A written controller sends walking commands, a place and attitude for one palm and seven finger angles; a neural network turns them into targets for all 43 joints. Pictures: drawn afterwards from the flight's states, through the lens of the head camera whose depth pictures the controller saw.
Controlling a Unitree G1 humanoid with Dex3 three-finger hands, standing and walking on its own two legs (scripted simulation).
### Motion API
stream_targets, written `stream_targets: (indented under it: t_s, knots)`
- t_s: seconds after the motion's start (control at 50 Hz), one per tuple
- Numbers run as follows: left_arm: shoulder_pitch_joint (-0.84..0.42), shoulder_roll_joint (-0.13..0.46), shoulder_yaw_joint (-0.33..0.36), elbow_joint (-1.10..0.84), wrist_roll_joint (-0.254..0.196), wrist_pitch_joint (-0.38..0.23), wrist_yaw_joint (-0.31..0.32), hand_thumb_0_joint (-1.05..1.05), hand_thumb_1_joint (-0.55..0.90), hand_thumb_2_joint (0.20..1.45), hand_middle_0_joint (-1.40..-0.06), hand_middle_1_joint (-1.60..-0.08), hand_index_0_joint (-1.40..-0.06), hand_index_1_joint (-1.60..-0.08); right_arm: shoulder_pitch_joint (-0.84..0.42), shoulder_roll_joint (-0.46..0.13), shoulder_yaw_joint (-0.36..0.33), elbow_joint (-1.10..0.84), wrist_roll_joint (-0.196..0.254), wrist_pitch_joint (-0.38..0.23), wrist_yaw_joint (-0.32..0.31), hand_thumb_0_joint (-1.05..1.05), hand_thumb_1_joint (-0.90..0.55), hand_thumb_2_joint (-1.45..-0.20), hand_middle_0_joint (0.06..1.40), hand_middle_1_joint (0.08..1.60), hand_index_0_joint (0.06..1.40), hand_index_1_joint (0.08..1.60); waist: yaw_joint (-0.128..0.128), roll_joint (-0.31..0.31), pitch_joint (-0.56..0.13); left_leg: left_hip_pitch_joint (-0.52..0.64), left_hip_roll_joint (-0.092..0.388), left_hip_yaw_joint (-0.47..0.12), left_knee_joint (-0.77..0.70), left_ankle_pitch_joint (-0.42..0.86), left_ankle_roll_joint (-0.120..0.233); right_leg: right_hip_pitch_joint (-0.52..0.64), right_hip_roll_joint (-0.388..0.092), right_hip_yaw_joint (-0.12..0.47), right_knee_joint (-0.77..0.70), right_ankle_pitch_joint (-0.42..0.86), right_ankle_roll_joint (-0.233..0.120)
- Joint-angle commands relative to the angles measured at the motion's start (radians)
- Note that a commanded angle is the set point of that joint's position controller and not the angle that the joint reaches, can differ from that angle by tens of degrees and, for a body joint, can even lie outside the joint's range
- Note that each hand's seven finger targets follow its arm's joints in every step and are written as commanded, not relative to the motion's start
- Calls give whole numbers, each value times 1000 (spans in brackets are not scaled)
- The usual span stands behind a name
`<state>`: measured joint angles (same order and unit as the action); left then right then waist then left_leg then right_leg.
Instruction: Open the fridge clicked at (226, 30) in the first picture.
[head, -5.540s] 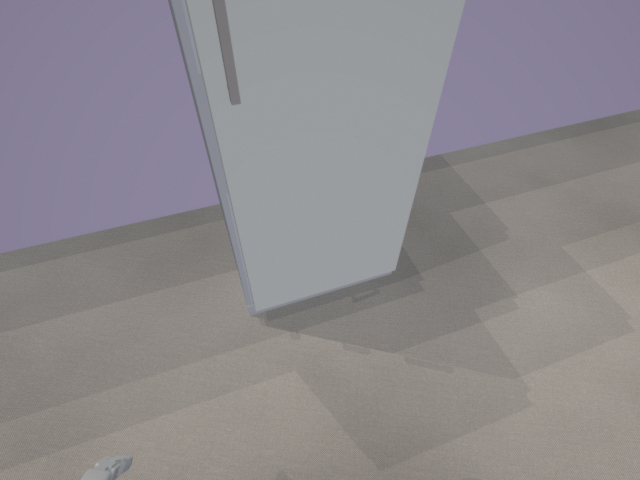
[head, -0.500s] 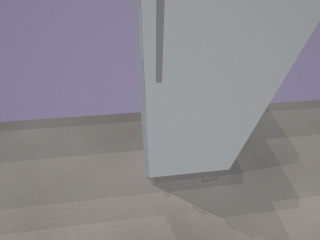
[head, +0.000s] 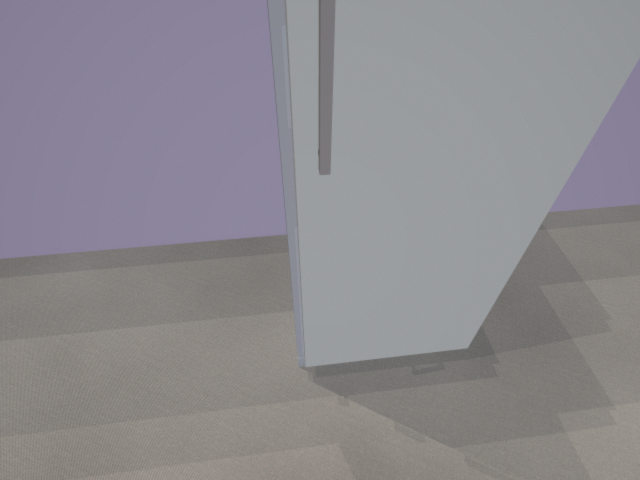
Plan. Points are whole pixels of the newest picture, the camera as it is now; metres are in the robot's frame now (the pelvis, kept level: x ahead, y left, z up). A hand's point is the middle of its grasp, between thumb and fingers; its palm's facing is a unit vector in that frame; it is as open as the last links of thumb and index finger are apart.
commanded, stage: look again from close up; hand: left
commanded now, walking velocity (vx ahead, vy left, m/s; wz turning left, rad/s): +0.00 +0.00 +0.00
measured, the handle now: (324, 80) +0.56 +0.03 +0.24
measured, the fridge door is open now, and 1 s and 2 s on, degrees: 0 0 0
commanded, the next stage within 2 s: shuffle to correct the standing spot in 0.36 s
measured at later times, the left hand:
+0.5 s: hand out of the picture +0.00 +0.16 -0.18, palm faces +0.02 -0.99 -0.17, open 7.4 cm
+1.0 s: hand out of the picture +0.01 +0.09 -0.18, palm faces +0.14 -0.98 -0.16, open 7.4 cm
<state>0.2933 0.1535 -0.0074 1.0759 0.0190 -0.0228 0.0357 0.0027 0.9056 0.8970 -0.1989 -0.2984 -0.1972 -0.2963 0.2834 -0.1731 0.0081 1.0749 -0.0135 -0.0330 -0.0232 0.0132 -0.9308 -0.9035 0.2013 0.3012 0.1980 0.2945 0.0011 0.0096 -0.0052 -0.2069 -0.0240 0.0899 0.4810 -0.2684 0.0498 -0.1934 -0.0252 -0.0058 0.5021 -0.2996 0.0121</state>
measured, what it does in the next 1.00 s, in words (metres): lifts its left foot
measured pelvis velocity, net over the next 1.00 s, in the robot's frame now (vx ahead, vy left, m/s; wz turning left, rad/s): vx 0.08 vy -0.06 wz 0.10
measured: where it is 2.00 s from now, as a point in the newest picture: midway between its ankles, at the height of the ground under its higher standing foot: outside the picture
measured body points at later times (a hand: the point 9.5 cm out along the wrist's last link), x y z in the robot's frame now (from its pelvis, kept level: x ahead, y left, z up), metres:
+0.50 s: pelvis +0.01 +0.00 +0.00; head +0.02 +0.01 +0.45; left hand +0.00 +0.22 -0.16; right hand +0.01 -0.22 -0.15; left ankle +0.00 +0.08 -0.74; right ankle -0.02 -0.13 -0.74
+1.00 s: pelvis +0.08 -0.06 +0.00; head +0.12 -0.05 +0.45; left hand +0.00 +0.14 -0.16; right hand +0.12 -0.28 -0.16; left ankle +0.06 +0.04 -0.68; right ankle +0.00 -0.12 -0.74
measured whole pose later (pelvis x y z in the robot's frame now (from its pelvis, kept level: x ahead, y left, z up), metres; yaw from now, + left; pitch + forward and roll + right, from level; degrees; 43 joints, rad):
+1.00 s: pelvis +0.08 -0.06 +0.00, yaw +6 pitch +2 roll +0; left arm 0.41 0.11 0.02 1.10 0.04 -0.04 0.04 0.00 0.91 0.90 -0.20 -0.30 -0.20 -0.30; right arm 0.25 -0.15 -0.04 1.07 -0.02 0.01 -0.01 0.01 -0.91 -0.90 0.20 0.30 0.20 0.29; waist 0.02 -0.02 0.03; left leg -0.49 0.04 0.10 0.98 -0.43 0.04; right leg -0.10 0.02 -0.18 0.43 -0.37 -0.08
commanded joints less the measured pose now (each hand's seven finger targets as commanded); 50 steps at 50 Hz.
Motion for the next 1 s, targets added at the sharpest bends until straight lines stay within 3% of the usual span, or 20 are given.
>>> stream_targets:
  t_s: [0.0, 0.38, 0.44, 0.46, 0.52, 0.56, 0.62, 0.64, 0.68, 0.72, 0.74, 0.76, 0.78, 0.8, 0.82, 0.86, 0.9, 0.92, 0.98]
  knots:
    - [71, 104, 18, -30, -5, -8, 6, 0, 900, 900, -200, -300, -200, -300, 38, -90, -15, -27, -3, -14, -5, 0, -900, -900, 200, 300, 200, 300, 5, -14, 49, -7, 129, -125, -103, 193, 1, -20, -71, 69, -71, 192, -46]
    - [70, 96, 16, -8, -4, -2, 6, 0, 900, 900, -200, -300, -200, -300, 26, -82, -17, 11, 1, -11, -10, 0, -900, -900, 200, 300, 200, 300, 5, -9, 49, 30, 136, -120, -120, 207, 0, -7, -74, 66, -97, 199, -42]
    - [71, 92, 14, -4, -3, -2, 5, 0, 900, 900, -200, -300, -200, -300, 29, -78, -17, 17, 2, -9, -10, 0, -900, -900, 200, 300, 200, 300, 5, -19, 62, 23, 135, -122, -125, 184, 1, -8, -73, 63, -105, 185, -41]
    - [80, 79, 14, 5, -3, 2, 4, 0, 900, 900, -200, -300, -200, -300, 33, -71, -15, 23, -1, -7, -10, 0, -900, -900, 200, 300, 200, 300, 1, -21, 65, 23, 139, -128, -133, 123, 2, -17, -66, 51, -97, 126, -39]
    - [83, 67, 18, 4, 7, 13, -8, 0, 900, 900, -200, -300, -200, -300, 47, -100, -31, 21, -8, 4, -8, 0, -900, -900, 200, 300, 200, 300, -7, 24, 105, -10, 191, -213, -220, -168, 33, -78, -29, -15, -31, -54, -39]
    - [74, 63, 22, -9, 16, 18, -15, 0, 900, 900, -200, -300, -200, -300, 60, -124, -46, 16, -11, 8, -11, 0, -900, -900, 200, 300, 200, 300, -14, 52, 133, -14, 240, -295, -265, -275, 69, -146, -11, -47, 31, -96, -38]
    - [63, 54, 29, -26, 22, 22, -25, 0, 900, 900, -200, -300, -200, -300, 89, -137, -62, 8, -16, 10, -18, 0, -900, -900, 200, 300, 200, 300, -26, 92, 145, 4, 300, -377, -269, -257, 123, -233, -11, -61, 128, -127, -39]
    - [59, 53, 32, -31, 23, 22, -28, 0, 900, 900, -200, -300, -200, -300, 99, -128, -62, 8, -17, 9, -19, 0, -900, -900, 200, 300, 200, 300, -27, 74, 150, -1, 307, -389, -260, -221, 136, -241, -14, -55, 143, -134, -43]
    - [82, 47, 40, -34, 21, 20, -34, 0, 900, 900, -200, -300, -200, -300, 89, -132, -67, -3, -20, 8, -21, 0, -900, -900, 200, 300, 200, 300, -13, 62, 121, -44, 298, -352, -212, -145, 129, -172, -17, -54, 87, -102, -43]
    - [144, 54, 48, -19, 18, 10, -34, 0, 900, 900, -200, -300, -200, -300, 63, -113, -65, -16, -16, 3, -20, 0, -900, -900, 200, 300, 200, 300, 20, 12, 74, -140, 226, -245, -102, -71, 80, 6, -39, -29, -55, -14, -49]
    - [179, 82, 55, -13, 17, 7, -29, 0, 900, 900, -200, -300, -200, -300, 52, -82, -58, -24, -13, -1, -17, 0, -900, -900, 200, 300, 200, 300, 42, -62, 58, -257, 167, -170, -16, -72, 53, 132, -90, 36, -99, -25, -67]
    - [234, 116, 62, 3, 17, 5, -23, 0, 900, 900, -200, -300, -200, -300, 28, -51, -47, -38, -8, -8, -12, 0, -900, -900, 200, 300, 200, 300, 62, -193, 56, -357, 68, -40, 138, -140, 20, 202, -187, 158, -159, -37, -111]
    - [285, 150, 74, 13, 18, 1, -16, 0, 900, 900, -200, -300, -200, -300, -13, -30, -45, -62, -9, -5, -9, 0, -900, -900, 200, 300, 200, 300, 87, -331, 65, -437, 21, 27, 349, -286, 4, 218, -293, 285, -245, 19, -177]
    - [307, 134, 69, 22, 17, -6, -11, 0, 900, 900, -200, -300, -200, -300, -64, -47, -50, -77, -10, -1, -5, 0, -900, -900, 200, 300, 200, 300, 101, -279, 99, -476, 39, -15, 521, -332, 8, 180, -330, 313, -268, 158, -222]
    - [278, 101, 61, 21, 18, -13, -5, 0, 900, 900, -200, -300, -200, -300, -54, -44, -55, -76, -11, 1, -2, 0, -900, -900, 200, 300, 200, 300, 66, -199, 115, -493, 59, -42, 605, -282, 7, 174, -315, 266, -252, 287, -247]
    - [238, 81, 52, 10, 18, -19, 5, 0, 900, 900, -200, -300, -200, -300, -54, -6, -50, -64, -10, 4, 7, 0, -900, -900, 200, 300, 200, 300, 39, -65, 96, -482, 79, -29, 639, -241, 0, 187, -276, 130, -191, 473, -253]
    - [233, 77, 45, 10, 21, -26, 9, 0, 900, 900, -200, -300, -200, -300, -52, 18, -48, -65, -11, 12, 15, 0, -900, -900, 200, 300, 200, 300, 26, -74, 71, -437, 70, 3, 576, -193, -6, 173, -225, 25, -169, 583, -219]
    - [227, 75, 42, 10, 22, -25, 12, 0, 900, 900, -200, -300, -200, -300, -58, 22, -47, -72, -10, 16, 17, 0, -900, -900, 200, 300, 200, 300, 20, -107, 77, -410, 71, 19, 525, -170, -7, 150, -213, 2, -173, 598, -212]
    - [218, 77, 37, 17, 24, -19, 11, 0, 900, 900, -200, -300, -200, -300, -71, 29, -43, -80, -8, 18, 16, 0, -900, -900, 200, 300, 200, 300, 5, -117, 73, -313, 56, 71, 355, -122, -1, 123, -178, -64, -141, 711, -184]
